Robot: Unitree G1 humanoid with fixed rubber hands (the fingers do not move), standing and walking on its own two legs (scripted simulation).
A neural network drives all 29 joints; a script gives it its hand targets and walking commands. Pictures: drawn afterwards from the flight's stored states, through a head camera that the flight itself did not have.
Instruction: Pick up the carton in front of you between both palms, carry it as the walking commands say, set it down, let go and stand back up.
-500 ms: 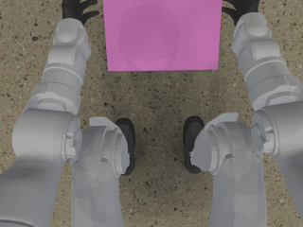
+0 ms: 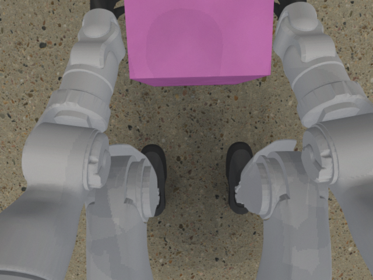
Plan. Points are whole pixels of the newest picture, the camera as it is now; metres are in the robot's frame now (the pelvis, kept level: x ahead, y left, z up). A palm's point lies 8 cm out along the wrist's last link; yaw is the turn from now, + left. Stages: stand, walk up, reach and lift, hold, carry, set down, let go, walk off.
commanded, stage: reach and lift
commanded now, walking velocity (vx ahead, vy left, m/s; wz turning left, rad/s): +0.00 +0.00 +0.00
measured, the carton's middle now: (195, 29) +0.52 +0.00 -0.23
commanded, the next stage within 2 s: none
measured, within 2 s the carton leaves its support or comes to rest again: leaves its support in 0.02 s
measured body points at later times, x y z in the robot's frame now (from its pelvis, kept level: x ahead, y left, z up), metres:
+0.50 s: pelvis +0.01 +0.00 +0.10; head +0.26 +0.00 +0.48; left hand +0.51 +0.15 +0.04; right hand +0.51 -0.15 +0.04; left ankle +0.12 +0.12 -0.33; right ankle +0.12 -0.12 -0.33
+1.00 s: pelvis +0.05 +0.00 +0.24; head +0.22 +0.00 +0.65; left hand +0.47 +0.15 +0.19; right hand +0.47 -0.15 +0.19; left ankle +0.12 +0.12 -0.33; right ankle +0.12 -0.12 -0.33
